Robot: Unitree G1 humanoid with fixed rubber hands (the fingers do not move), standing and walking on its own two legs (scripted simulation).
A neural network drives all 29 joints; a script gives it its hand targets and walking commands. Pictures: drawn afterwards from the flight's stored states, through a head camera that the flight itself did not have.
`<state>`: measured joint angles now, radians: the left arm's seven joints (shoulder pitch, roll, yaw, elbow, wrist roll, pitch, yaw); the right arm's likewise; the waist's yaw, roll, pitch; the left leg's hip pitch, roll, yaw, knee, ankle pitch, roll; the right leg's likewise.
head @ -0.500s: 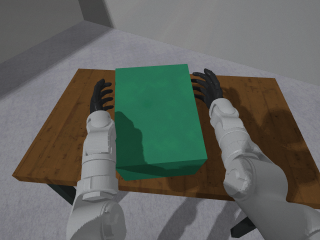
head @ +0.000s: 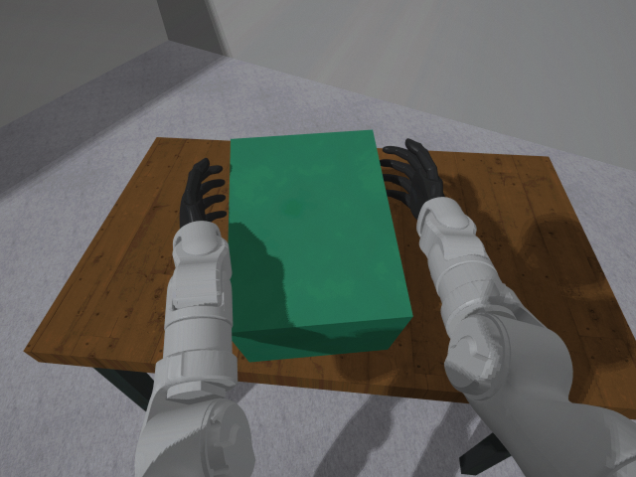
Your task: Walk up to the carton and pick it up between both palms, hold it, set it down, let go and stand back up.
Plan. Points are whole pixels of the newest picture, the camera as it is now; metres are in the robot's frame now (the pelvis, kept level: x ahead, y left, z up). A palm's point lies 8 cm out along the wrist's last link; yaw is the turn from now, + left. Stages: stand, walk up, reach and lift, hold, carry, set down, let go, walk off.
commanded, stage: set down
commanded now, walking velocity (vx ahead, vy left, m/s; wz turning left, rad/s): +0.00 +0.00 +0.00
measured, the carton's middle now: (310, 246) +0.40 +0.05 +0.04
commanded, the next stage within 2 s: none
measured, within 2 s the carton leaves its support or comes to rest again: neither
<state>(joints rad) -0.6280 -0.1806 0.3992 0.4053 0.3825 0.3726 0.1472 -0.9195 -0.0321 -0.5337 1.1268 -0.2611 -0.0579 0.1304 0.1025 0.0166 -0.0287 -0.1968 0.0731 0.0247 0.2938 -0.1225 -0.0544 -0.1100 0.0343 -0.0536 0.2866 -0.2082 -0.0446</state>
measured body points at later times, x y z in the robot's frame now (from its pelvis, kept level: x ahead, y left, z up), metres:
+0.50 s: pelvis +0.00 +0.00 +0.00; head +0.01 -0.01 +0.45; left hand +0.38 +0.19 +0.13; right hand +0.45 -0.10 +0.11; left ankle +0.01 +0.16 -0.75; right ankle -0.04 -0.09 -0.75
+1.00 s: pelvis +0.01 +0.00 +0.00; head +0.02 -0.01 +0.45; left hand +0.38 +0.19 +0.13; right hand +0.45 -0.10 +0.11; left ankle +0.01 +0.16 -0.75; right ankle -0.04 -0.09 -0.75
